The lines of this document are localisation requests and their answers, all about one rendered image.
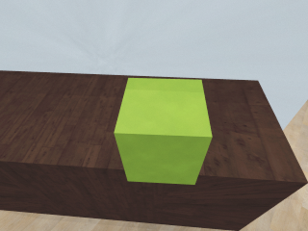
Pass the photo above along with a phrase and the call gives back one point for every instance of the carton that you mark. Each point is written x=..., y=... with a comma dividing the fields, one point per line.
x=163, y=130

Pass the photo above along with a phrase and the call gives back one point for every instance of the pedestal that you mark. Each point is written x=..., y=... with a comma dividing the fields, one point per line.
x=59, y=156

